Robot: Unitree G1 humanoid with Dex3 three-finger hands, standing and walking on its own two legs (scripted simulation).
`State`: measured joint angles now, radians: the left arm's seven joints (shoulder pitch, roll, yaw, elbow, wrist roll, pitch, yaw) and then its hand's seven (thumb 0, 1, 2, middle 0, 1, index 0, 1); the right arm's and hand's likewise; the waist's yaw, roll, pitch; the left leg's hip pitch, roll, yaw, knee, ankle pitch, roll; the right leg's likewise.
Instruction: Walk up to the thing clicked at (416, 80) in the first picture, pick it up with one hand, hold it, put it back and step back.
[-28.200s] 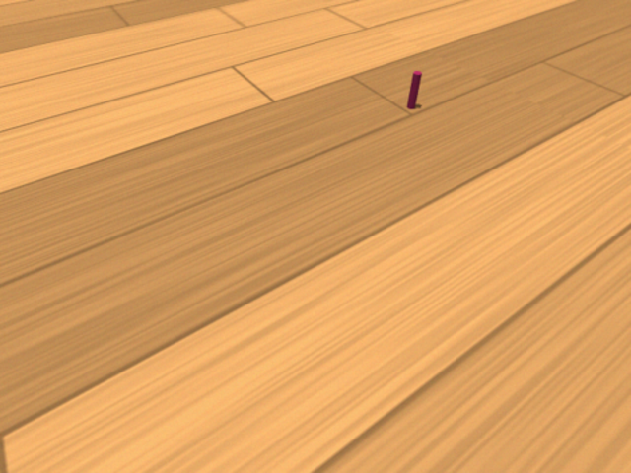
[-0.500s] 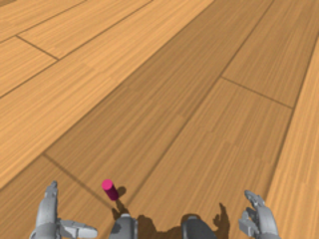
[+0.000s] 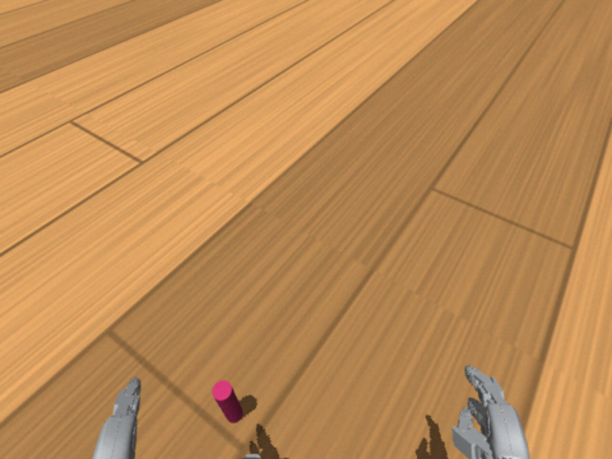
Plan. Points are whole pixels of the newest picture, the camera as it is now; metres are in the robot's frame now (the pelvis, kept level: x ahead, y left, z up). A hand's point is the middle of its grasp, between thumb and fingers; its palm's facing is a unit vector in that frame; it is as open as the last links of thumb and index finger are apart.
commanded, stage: home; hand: left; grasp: from the side
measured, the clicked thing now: (228, 403) +0.37 +0.22 -0.61
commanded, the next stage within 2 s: stand in 1.54 s
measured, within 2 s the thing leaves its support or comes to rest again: neither
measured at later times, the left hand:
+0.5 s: hand (178, 449) +0.16 +0.17 -0.05, palm faces +0.10 -0.96 -0.28, open 17.6 cm
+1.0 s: hand (178, 452) +0.16 +0.17 -0.05, palm faces +0.10 -0.96 -0.27, open 17.6 cm
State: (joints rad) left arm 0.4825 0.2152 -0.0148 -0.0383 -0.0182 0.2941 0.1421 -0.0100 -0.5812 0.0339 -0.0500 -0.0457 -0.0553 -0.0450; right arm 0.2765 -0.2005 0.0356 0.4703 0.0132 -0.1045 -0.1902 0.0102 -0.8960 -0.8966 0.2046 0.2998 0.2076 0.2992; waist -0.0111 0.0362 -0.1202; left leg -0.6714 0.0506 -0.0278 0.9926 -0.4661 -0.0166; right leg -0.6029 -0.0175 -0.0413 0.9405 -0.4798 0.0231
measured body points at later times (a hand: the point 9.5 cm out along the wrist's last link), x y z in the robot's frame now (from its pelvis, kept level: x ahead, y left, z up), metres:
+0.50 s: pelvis +0.00 -0.01 +0.00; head +0.01 -0.01 +0.45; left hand +0.16 +0.22 -0.03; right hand +0.16 -0.25 -0.07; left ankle +0.02 +0.13 -0.68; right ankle +0.00 -0.14 -0.68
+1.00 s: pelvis -0.01 -0.01 +0.00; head +0.01 -0.01 +0.45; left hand +0.15 +0.22 -0.03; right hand +0.16 -0.25 -0.07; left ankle +0.02 +0.13 -0.68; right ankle +0.00 -0.14 -0.68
